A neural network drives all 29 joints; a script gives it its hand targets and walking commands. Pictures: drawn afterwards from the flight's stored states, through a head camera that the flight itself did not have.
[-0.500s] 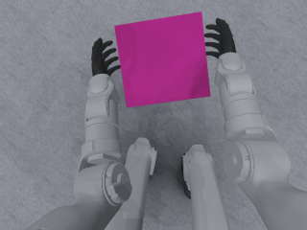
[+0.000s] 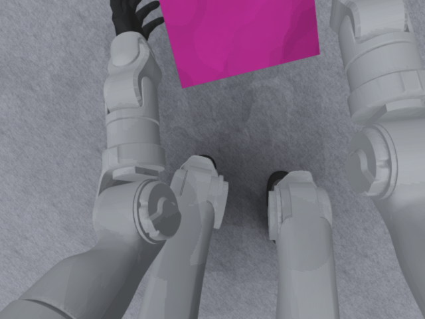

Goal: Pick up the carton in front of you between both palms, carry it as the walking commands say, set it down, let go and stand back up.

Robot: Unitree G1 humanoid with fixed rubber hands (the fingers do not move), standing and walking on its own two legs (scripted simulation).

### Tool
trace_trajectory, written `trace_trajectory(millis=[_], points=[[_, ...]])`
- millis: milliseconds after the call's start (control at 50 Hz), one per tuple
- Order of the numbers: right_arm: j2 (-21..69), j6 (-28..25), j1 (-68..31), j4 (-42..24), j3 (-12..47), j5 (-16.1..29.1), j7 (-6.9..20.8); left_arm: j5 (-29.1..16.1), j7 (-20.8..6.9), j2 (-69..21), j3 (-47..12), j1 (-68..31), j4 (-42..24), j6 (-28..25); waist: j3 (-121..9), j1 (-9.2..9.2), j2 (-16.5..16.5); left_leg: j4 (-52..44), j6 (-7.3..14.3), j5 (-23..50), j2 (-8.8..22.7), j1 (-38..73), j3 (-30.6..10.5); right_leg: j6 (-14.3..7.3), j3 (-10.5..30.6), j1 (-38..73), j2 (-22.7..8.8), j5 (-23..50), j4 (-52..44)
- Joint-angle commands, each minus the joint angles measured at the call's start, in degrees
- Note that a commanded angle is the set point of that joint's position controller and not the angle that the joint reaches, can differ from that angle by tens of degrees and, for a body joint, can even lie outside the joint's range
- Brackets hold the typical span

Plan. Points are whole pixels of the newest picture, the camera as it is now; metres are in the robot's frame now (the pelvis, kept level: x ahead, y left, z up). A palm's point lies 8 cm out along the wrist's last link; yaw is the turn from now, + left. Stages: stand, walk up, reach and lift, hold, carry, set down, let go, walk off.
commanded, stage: set down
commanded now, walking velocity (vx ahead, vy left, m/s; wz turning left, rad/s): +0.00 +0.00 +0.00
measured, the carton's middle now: (235, 16) +0.56 +0.05 -0.29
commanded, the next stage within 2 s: none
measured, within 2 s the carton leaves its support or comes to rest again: rests again in 0.06 s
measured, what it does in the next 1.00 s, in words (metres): stands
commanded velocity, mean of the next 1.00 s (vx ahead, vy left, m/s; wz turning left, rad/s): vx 0.00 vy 0.00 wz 0.00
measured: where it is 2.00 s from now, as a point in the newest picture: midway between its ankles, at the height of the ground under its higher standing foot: (238, 211)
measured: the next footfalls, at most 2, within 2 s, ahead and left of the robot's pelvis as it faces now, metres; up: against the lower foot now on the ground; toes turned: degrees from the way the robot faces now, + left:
none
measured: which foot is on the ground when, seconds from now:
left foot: down 0.00-1.00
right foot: down 0.00-1.00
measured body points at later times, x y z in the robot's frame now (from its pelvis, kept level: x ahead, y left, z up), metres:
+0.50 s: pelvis +0.01 -0.01 -0.04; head +0.38 -0.01 +0.21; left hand +0.52 +0.20 -0.19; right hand +0.62 -0.09 -0.19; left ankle +0.12 +0.13 -0.40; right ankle +0.09 -0.10 -0.40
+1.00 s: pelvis +0.01 -0.01 -0.05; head +0.38 -0.02 +0.20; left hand +0.53 +0.21 -0.20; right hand +0.62 -0.09 -0.20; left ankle +0.12 +0.13 -0.40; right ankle +0.09 -0.10 -0.40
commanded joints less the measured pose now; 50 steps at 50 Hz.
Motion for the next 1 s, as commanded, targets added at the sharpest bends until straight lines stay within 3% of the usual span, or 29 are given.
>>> trace_trajectory(millis=[0, 40, 80, 160, 320, 580, 780, 980], points=[[49.81, -2.38, -27.02, -3.8, 15.39, 7.96, 13.9, -8.01, -13.82, -36.21, -28.64, -43.26, -1.95, -2.57, -73.07, 5.03, -8.38, -2.91, 0.66, 21.99, -0.77, 37.86, 10.06, -0.53, -4.81, 37.73, -0.65, 18.55, -7.27], [48.01, -2.4, -27.56, -1.9, 15.76, 8.11, 13.63, -8.38, -13.85, -34.99, -28.17, -43.97, -0.73, -2.64, -71.92, 5.34, -8.75, -1.4, 0.6, 22.2, -0.64, 36.41, 10.23, -0.63, -4.5, 38.35, -1.07, 19.39, -5.75], [46.75, -1.83, -24.96, 1.22, 13.99, 6.13, 13.8, -7.21, -14.2, -35.13, -26.0, -42.22, 2.19, -1.98, -66.63, 4.51, -8.78, -0.49, 0.52, 19.52, -0.56, 34.19, 10.38, -0.69, -4.63, 36.33, -1.19, 17.1, -5.14], [47.28, -1.25, -22.43, 4.26, 11.56, 4.84, 14.75, -6.31, -15.29, -36.44, -24.19, -40.21, 5.57, -1.03, -59.59, 4.11, -7.15, 0.74, 0.98, 19.31, -0.72, 31.17, 10.57, -1.21, -4.26, 31.38, -1.12, 16.89, -4.07], [44.59, -1.23, -18.44, 7.71, 7.83, 1.87, 15.51, -3.43, -17.18, -35.01, -19.67, -34.59, 8.62, -0.45, -49.49, 2.79, -7.03, 1.95, 1.77, 15.77, -1.15, 24.4, 9.81, -2.05, -3.65, 25.99, -1.37, 14.5, -3.61], [34.78, -0.54, -17.68, 12.04, 3.36, -1.6, 15.65, 0.98, -16.74, -26.44, -11.93, -29.97, 12.74, 0.04, -39.16, 1.91, -6.66, 2.63, 2.36, 7.48, -0.94, 19.02, 9.06, -3.34, -2.33, 22.04, -1.82, 7.56, -3.6], [30.81, -0.22, -14.66, 14.19, 0.3, -4.67, 16.17, 3.99, -16.55, -22.33, -6.64, -26.43, 16.65, -0.34, -34.08, 1.38, -5.6, 3.4, 2.91, 6.31, -1.05, 16.32, 8.59, -3.77, -1.34, 20.01, -2.42, 7.9, -2.95], [28.12, -0.3, -10.55, 15.14, -0.63, -6.98, 16.37, 4.16, -16.59, -19.05, -4.79, -23.35, 19.28, -1.12, -30.77, 0.11, -5.16, 4.49, 2.97, 6.3, -1.08, 14.33, 8.0, -4.15, -0.9, 19.51, -2.98, 9.06, -2.14]])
